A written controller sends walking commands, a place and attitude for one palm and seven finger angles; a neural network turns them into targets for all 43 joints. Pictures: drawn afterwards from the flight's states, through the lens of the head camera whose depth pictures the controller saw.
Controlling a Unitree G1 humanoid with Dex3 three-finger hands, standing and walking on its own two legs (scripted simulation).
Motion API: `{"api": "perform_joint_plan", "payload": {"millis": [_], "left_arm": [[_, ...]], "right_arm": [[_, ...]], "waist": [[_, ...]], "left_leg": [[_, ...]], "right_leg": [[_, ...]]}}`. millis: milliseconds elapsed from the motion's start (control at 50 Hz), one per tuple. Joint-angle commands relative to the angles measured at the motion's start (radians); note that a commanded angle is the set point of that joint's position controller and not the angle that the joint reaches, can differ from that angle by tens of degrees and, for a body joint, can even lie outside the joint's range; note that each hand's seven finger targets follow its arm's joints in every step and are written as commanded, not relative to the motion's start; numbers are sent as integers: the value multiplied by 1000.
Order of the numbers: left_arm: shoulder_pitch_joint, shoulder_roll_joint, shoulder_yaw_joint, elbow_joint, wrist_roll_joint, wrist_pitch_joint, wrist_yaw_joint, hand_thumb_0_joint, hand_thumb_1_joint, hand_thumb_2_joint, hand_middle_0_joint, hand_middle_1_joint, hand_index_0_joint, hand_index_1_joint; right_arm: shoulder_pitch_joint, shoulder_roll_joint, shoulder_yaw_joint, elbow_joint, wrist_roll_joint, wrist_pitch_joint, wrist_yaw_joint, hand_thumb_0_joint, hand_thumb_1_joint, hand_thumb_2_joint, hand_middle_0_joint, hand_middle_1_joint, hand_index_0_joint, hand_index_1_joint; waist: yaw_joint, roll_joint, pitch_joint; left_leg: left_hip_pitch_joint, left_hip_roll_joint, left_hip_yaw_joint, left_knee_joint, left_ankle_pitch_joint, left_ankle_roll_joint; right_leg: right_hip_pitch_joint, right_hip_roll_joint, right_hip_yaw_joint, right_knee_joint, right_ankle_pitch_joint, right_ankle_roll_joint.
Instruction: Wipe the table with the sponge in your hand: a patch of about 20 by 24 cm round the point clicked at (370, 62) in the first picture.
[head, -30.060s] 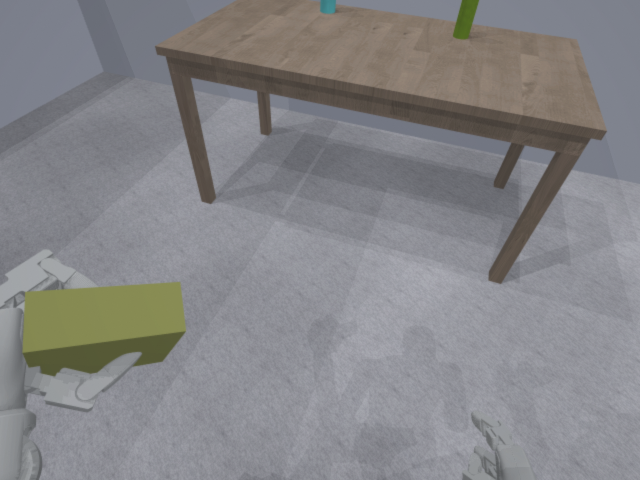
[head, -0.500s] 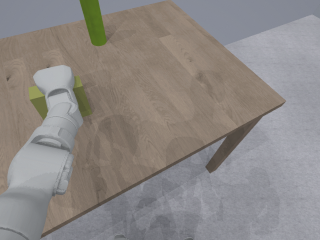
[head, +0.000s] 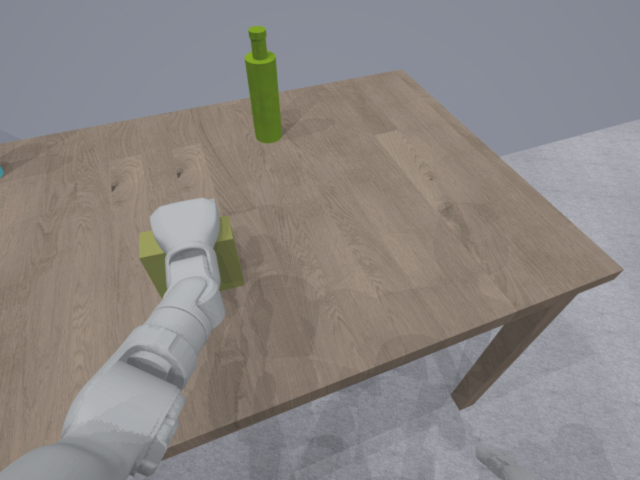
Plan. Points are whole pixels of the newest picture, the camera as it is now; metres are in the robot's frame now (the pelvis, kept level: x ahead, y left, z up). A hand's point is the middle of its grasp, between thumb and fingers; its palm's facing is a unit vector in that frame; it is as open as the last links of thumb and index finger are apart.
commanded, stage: wipe back along the third lane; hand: left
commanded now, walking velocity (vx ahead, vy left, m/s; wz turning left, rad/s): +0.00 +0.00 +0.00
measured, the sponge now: (198, 268) +0.41 +0.21 +0.00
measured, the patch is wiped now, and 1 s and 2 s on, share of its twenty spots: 0.95 0.95 0.95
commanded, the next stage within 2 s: slide back across to the middle lane in 1.92 s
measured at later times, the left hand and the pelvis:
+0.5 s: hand (207, 276) +0.37 +0.18 +0.04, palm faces -0.02 -0.02 -1.00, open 9.0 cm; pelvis +0.00 -0.02 +0.00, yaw +1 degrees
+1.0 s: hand (214, 303) +0.33 +0.16 +0.04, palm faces +0.00 -0.04 -1.00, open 9.0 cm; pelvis -0.01 -0.02 +0.00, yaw +1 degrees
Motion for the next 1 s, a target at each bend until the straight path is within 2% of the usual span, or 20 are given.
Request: {"api": "perform_joint_plan", "payload": {"millis": [0, 40, 120, 160, 220, 300, 340, 420, 460, 520, 580, 620, 680, 720, 760, 820, 860, 920, 960, 980], "left_arm": [[-194, 0, -20, -57, -4, 23, -35, 0, 100, 1300, -1200, -1600, -1200, -1600], [-174, 5, -14, -96, -9, 23, -40, 0, 100, 1300, -1200, -1600, -1200, -1600], [-134, -8, -22, -119, -9, 35, -51, 0, 100, 1300, -1200, -1600, -1200, -1600], [-145, -41, -64, -148, -7, 37, -57, 0, 100, 1300, -1200, -1600, -1200, -1600], [-56, -12, -25, -165, -11, 39, -62, 0, 100, 1300, -1200, -1600, -1200, -1600], [-3, -54, -72, -216, -11, 47, -72, 0, 100, 1300, -1200, -1600, -1200, -1600], [23, -53, -72, -264, -20, 49, -75, 0, 100, 1300, -1200, -1600, -1200, -1600], [69, -14, -38, -280, -21, 61, -78, 0, 100, 1300, -1200, -1600, -1200, -1600], [78, -52, -81, -301, -25, 66, -83, 0, 100, 1300, -1200, -1600, -1200, -1600], [105, -28, -56, -306, -21, 69, -87, 0, 100, 1300, -1200, -1600, -1200, -1600], [115, -62, -94, -330, -20, 61, -88, 0, 100, 1300, -1200, -1600, -1200, -1600], [138, -24, -54, -338, -22, 62, -88, 0, 100, 1300, -1200, -1600, -1200, -1600], [144, -38, -73, -353, -26, 64, -86, 0, 100, 1300, -1200, -1600, -1200, -1600], [157, 8, -28, -365, -24, 68, -86, 0, 100, 1300, -1200, -1600, -1200, -1600], [140, -56, -98, -391, -26, 66, -90, 0, 100, 1300, -1200, -1600, -1200, -1600], [200, -20, -54, -400, -23, 72, -91, 0, 100, 1300, -1200, -1600, -1200, -1600], [225, -80, -119, -425, -22, 71, -94, 0, 100, 1300, -1200, -1600, -1200, -1600], [272, -64, -102, -454, -23, 77, -97, 0, 100, 1300, -1200, -1600, -1200, -1600], [288, -104, -148, -491, -31, 78, -101, 0, 100, 1300, -1200, -1600, -1200, -1600], [309, -91, -137, -497, -29, 83, -100, 0, 100, 1300, -1200, -1600, -1200, -1600]], "right_arm": [[-51, -140, -36, -99, 1, -15, -8, 0, -900, -900, 200, 300, 200, 300], [-60, -144, -36, -108, 0, -12, -9, 0, -900, -900, 200, 300, 200, 300], [-85, -143, -35, -114, 3, -3, -8, 0, -900, -900, 200, 300, 200, 300], [-101, -139, -31, -121, 5, 0, -10, 0, -900, -900, 200, 300, 200, 300], [-106, -144, -35, -125, 2, 2, -8, 0, -900, -900, 200, 300, 200, 300], [-128, -141, -31, -138, 9, 6, -4, 0, -900, -900, 200, 300, 200, 300], [-138, -144, -31, -149, 11, 4, -1, 0, -900, -900, 200, 300, 200, 300], [-154, -147, -29, -148, 16, 3, -4, 0, -900, -900, 200, 300, 200, 300], [-167, -140, -25, -154, 21, -3, -4, 0, -900, -900, 200, 300, 200, 300], [-175, -144, -27, -154, 21, -6, -4, 0, -900, -900, 200, 300, 200, 300], [-183, -138, -26, -163, 23, -12, -2, 0, -900, -900, 200, 300, 200, 300], [-189, -142, -28, -162, 23, -13, -3, 0, -900, -900, 200, 300, 200, 300], [-196, -137, -24, -166, 26, -19, -6, 0, -900, -900, 200, 300, 200, 300], [-206, -142, -23, -168, 25, -17, -8, 0, -900, -900, 200, 300, 200, 300], [-216, -133, -20, -178, 30, -22, -7, 0, -900, -900, 200, 300, 200, 300], [-223, -137, -22, -180, 27, -22, -4, 0, -900, -900, 200, 300, 200, 300], [-231, -127, -21, -191, 30, -23, 3, 0, -900, -900, 200, 300, 200, 300], [-245, -131, -23, -195, 29, -19, 13, 0, -900, -900, 200, 300, 200, 300], [-254, -126, -19, -205, 32, -19, 18, 0, -900, -900, 200, 300, 200, 300], [-261, -126, -21, -203, 32, -16, 20, 0, -900, -900, 200, 300, 200, 300]], "waist": [[-30, -74, -174], [-22, -90, -210], [-19, -104, -188], [-25, -79, -166], [2, -105, -207], [-1, -125, -164], [9, -120, -180], [20, -142, -142], [17, -131, -118], [29, -150, -115], [26, -135, -109], [40, -146, -121], [35, -139, -93], [48, -145, -100], [32, -133, -81], [55, -141, -95], [49, -121, -86], [62, -135, -92], [53, -146, -87], [59, -141, -75]], "left_leg": [[273, -40, 17, -60, 294, 33], [284, -44, 14, -56, 314, 34], [279, -49, 12, -59, 314, 33], [283, -52, 16, -60, 298, 34], [282, -56, 17, -58, 321, 36], [273, -61, 24, -59, 315, 38], [281, -63, 24, -62, 318, 39], [264, -66, 22, -80, 279, 37], [269, -69, 27, -84, 262, 39], [267, -68, 21, -94, 248, 37], [274, -69, 26, -92, 232, 38], [274, -69, 23, -97, 231, 35], [275, -72, 33, -98, 211, 37], [272, -71, 27, -105, 208, 33], [284, -72, 32, -104, 197, 37], [284, -70, 27, -108, 211, 32], [294, -70, 29, -104, 215, 33], [294, -69, 23, -105, 229, 32], [301, -69, 28, -100, 236, 35], [302, -68, 28, -101, 235, 34]], "right_leg": [[23, 66, -72, -57, 365, -80], [54, 67, -71, -52, 394, -81], [72, 64, -71, -57, 410, -84], [59, 62, -72, -60, 397, -84], [111, 62, -66, -57, 441, -86], [115, 59, -66, -60, 463, -84], [136, 60, -66, -60, 467, -86], [144, 60, -62, -74, 427, -86], [131, 59, -64, -79, 404, -84], [136, 61, -61, -85, 373, -86], [123, 62, -61, -83, 348, -87], [137, 63, -56, -89, 342, -88], [129, 60, -52, -96, 327, -84], [140, 62, -48, -97, 315, -87], [121, 60, -51, -100, 297, -83], [140, 63, -48, -99, 304, -89], [131, 64, -58, -89, 300, -90], [148, 65, -53, -88, 321, -95], [151, 64, -57, -83, 338, -91], [147, 63, -55, -86, 328, -92]]}}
